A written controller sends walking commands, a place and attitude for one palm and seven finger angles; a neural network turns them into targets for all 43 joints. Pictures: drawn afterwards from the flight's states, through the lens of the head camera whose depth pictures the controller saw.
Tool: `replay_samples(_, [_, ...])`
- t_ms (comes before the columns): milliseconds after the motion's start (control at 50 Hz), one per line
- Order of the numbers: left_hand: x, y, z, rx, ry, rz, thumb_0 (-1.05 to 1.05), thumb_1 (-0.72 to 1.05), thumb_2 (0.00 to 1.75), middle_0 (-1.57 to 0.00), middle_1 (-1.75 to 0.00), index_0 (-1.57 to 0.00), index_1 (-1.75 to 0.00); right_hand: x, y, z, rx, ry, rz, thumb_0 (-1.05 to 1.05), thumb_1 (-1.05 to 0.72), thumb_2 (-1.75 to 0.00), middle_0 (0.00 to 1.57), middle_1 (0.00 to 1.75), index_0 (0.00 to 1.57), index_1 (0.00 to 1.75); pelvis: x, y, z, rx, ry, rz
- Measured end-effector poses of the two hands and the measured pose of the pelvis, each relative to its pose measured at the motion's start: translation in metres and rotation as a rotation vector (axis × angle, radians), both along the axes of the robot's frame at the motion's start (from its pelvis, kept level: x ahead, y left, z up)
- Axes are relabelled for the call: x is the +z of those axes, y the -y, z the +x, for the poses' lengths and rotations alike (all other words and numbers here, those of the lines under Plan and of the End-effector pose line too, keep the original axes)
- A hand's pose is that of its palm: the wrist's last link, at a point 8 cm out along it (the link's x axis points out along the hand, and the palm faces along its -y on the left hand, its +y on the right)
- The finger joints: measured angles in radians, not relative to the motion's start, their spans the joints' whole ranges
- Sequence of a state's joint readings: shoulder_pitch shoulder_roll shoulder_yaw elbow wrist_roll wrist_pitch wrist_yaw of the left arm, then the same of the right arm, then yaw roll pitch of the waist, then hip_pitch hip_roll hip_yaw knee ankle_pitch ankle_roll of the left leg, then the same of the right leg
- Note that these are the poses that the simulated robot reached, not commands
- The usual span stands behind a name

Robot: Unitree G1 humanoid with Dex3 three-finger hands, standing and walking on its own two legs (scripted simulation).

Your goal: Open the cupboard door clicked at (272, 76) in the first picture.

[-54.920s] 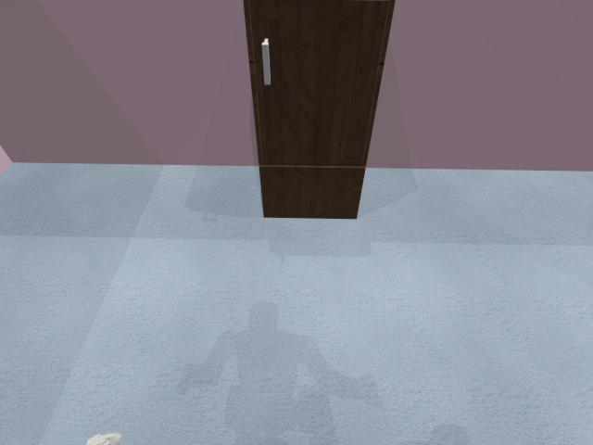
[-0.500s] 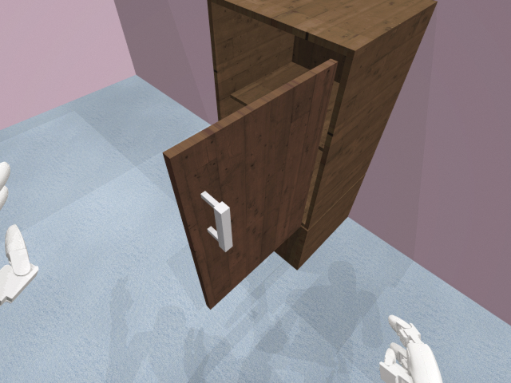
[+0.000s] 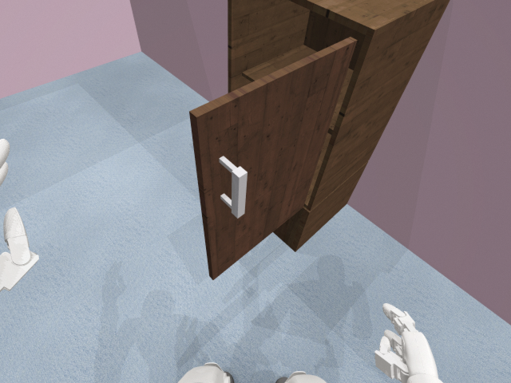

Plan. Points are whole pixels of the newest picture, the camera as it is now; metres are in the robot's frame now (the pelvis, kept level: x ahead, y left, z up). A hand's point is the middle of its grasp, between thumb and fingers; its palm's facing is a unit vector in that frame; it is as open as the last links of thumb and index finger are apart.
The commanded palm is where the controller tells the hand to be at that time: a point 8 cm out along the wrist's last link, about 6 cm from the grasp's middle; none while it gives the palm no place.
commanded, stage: step back with the hand held close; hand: left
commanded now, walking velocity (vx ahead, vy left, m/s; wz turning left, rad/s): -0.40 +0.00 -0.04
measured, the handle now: (231, 187) +0.44 +0.07 +0.02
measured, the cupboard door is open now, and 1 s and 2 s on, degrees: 89 89 89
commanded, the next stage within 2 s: stop stepping back and stand still in 0.26 s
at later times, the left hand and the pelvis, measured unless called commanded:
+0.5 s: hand (44, 307) +0.16 +0.21 +0.18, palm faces +0.19 -0.86 -0.47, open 7.4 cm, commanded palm +0.09 +0.27 +0.20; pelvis -0.09 -0.01 +0.01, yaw -8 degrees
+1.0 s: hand out of the picture +0.09 +0.24 +0.18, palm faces +0.32 -0.82 -0.47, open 7.4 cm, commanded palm +0.04 +0.28 +0.20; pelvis -0.14 +0.00 +0.01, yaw -7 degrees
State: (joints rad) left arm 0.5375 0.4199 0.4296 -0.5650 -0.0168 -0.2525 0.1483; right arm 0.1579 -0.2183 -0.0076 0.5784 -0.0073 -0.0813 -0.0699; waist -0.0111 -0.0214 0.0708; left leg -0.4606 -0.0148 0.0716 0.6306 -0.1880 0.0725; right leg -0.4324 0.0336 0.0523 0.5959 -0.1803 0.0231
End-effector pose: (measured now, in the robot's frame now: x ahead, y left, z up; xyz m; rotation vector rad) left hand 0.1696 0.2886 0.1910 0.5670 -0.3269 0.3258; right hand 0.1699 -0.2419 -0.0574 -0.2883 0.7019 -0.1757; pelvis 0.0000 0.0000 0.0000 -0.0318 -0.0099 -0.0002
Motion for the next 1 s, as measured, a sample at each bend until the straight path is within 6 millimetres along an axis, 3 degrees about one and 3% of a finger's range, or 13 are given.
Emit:
replay_samples(160, [0.014,-0.016,-0.029,0.068,0.019,-0.032,0.02,0.89,0.89,-0.21,-0.31,-0.21,-0.31,0.010,-0.014,-0.030,0.007,-0.012,0.017,0.01,-0.90,-0.89,0.21,0.30,0.20,0.29,0.016,0.000,-0.019,-0.031,-0.033,-0.037])
replay_samples(240, [0.011,-0.004,-0.034,0.047,0.008,-0.106,0.02,0.89,0.89,-0.20,-0.31,-0.21,-0.30,0.011,-0.019,-0.046,0.025,-0.015,0.047,0.01,-0.90,-0.89,0.21,0.30,0.20,0.30,0.021,0.005,-0.035,-0.064,-0.066,-0.035])
replay_samples(320, [0.007,0.021,-0.035,-0.067,0.013,-0.069,0.02,0.89,0.89,-0.20,-0.31,-0.21,-0.30,0.000,-0.011,-0.066,0.010,0.002,0.063,0.01,-0.90,-0.89,0.21,0.30,0.21,0.30,0.009,0.011,-0.063,-0.136,-0.073,0.005])
replay_samples(400, [0.013,0.035,-0.033,-0.184,0.014,-0.036,0.02,0.89,0.89,-0.21,-0.31,-0.21,-0.30,0.001,0.001,-0.101,-0.075,-0.025,0.045,0.01,-0.90,-0.89,0.21,0.30,0.21,0.30,0.010,0.009,-0.071,-0.145,-0.044,-0.004])
replay_samples(480, [0.010,0.033,-0.036,-0.218,-0.021,-0.009,0.02,0.89,0.89,-0.21,-0.31,-0.21,-0.31,0.007,0.015,-0.136,-0.158,-0.018,0.019,0.01,-0.90,-0.89,0.21,0.30,0.21,0.30,0.011,0.008,-0.087,-0.148,-0.027,0.012])
replay_samples(580, [0.013,0.030,-0.068,-0.168,-0.102,0.013,0.02,0.89,0.89,-0.21,-0.31,-0.21,-0.31,0.016,0.026,-0.179,-0.175,-0.020,0.005,0.01,-0.90,-0.89,0.21,0.30,0.20,0.30,0.020,0.013,-0.107,-0.133,-0.018,0.012])
replay_samples(700, [0.014,0.027,-0.111,-0.098,-0.091,0.006,0.02,0.89,0.89,-0.21,-0.31,-0.21,-0.31,0.003,0.039,-0.213,-0.172,-0.115,-0.013,0.01,-0.90,-0.89,0.21,0.30,0.20,0.30,0.021,0.013,-0.125,-0.147,-0.013,0.042])
replay_samples(800, [0.007,0.015,-0.111,-0.012,-0.003,-0.086,0.02,0.89,0.89,-0.21,-0.31,-0.21,-0.31,-0.005,0.037,-0.221,-0.169,-0.115,-0.031,0.01,-0.90,-0.89,0.21,0.30,0.20,0.30,0.017,0.007,-0.125,-0.106,-0.015,0.034])
replay_samples(1000, [0.009,0.012,-0.114,-0.055,-0.050,-0.021,0.02,0.89,0.89,-0.21,-0.31,-0.21,-0.30,-0.004,-0.005,-0.194,-0.120,0.007,0.080,0.01,-0.90,-0.89,0.21,0.30,0.20,0.29,0.015,-0.002,-0.136,-0.117,0.009,0.034])
